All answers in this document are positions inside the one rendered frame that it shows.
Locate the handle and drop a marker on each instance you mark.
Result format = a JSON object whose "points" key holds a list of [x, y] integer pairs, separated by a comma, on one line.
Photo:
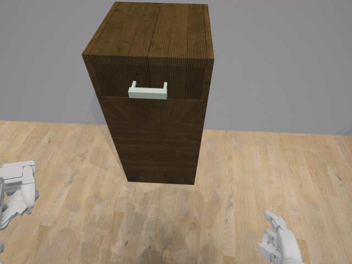
{"points": [[151, 93]]}

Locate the right robot hand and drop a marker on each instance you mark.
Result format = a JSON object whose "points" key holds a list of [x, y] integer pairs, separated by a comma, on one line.
{"points": [[284, 242]]}

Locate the left robot hand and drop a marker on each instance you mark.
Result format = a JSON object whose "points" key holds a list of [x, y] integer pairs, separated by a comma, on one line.
{"points": [[17, 179]]}

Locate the cabinet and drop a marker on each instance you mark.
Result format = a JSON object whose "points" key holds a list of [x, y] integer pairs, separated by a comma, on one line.
{"points": [[157, 140]]}

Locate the drawer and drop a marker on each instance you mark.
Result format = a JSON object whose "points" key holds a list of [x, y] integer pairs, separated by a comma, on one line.
{"points": [[183, 81]]}

